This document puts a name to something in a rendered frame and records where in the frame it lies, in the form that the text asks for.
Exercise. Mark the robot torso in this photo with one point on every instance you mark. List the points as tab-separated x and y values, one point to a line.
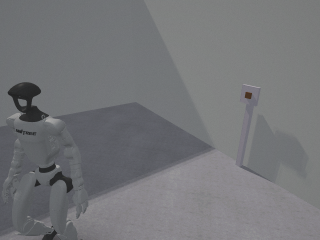
41	148

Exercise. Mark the robot left forearm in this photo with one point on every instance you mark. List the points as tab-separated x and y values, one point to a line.
75	170

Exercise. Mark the left robot hand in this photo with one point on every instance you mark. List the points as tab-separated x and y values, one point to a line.
80	197

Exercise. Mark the button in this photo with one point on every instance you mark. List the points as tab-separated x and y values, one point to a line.
248	95

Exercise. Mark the panel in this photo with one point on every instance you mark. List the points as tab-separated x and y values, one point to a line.
250	103

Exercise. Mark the robot right shin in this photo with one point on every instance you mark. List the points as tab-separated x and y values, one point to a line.
39	228

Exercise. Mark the robot right upper arm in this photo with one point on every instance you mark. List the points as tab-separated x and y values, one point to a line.
10	122

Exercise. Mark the robot right forearm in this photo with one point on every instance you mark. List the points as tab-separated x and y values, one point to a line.
17	162

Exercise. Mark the robot left upper arm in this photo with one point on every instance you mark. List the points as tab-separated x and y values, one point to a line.
58	128

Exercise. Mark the right robot hand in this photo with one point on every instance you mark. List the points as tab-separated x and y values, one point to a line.
12	183

